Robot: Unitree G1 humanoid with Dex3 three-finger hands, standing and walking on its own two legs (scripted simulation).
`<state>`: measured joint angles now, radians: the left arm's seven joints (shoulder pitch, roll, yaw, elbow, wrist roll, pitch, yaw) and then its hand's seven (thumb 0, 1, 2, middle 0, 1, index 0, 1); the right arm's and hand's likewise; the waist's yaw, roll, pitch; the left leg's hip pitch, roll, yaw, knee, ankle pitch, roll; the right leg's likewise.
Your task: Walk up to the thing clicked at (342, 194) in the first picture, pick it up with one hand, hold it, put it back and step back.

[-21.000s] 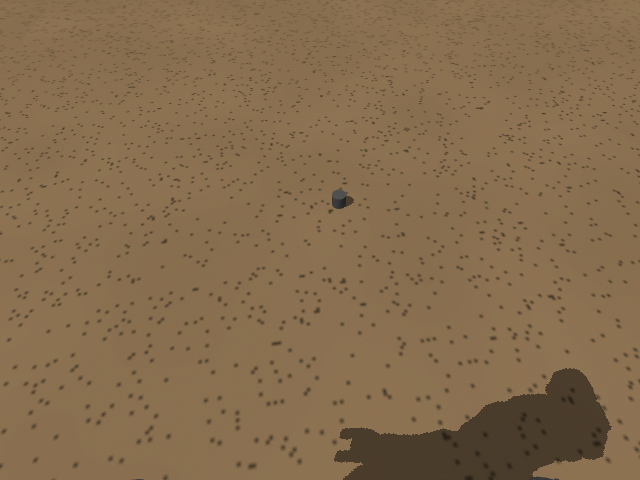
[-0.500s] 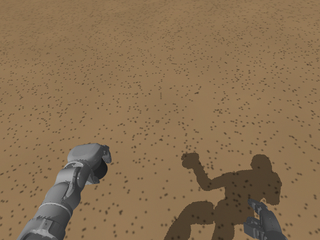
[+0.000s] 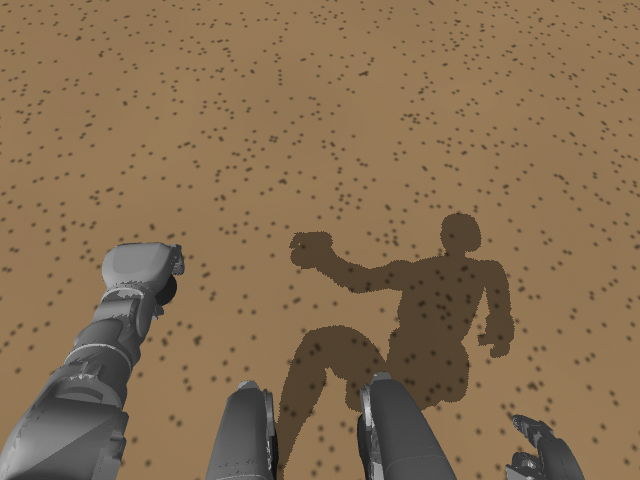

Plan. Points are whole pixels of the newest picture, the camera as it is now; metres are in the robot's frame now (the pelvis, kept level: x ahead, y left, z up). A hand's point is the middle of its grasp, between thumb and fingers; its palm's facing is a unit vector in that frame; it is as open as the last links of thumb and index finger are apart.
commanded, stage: crouch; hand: left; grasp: from above
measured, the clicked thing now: (151, 282) +0.39 +0.25 -0.12
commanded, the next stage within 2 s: lower in 1.40 s
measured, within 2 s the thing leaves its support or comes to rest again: neither
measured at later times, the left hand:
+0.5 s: hand (179, 311) +0.40 +0.27 -0.34, palm faces -0.47 -0.02 -0.88, open 8.2 cm
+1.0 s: hand (188, 312) +0.43 +0.27 -0.43, palm faces -0.46 -0.03 -0.89, open 8.2 cm
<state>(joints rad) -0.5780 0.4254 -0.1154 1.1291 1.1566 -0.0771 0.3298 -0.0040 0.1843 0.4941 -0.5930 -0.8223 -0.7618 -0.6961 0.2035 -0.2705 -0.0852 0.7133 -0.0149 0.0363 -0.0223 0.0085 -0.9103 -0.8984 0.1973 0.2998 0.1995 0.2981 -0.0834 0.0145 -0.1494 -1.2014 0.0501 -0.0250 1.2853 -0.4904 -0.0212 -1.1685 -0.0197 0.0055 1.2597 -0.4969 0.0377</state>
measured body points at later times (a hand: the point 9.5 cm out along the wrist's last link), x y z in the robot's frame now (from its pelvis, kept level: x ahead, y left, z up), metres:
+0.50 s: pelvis -0.02 +0.01 -0.18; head +0.19 +0.04 +0.21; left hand +0.42 +0.26 -0.29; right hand +0.04 -0.26 -0.31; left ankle +0.06 +0.13 -0.62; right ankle +0.05 -0.14 -0.62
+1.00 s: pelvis -0.04 +0.01 -0.27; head +0.20 +0.05 +0.11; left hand +0.45 +0.27 -0.38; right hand +0.02 -0.28 -0.38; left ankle +0.05 +0.13 -0.62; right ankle +0.05 -0.14 -0.62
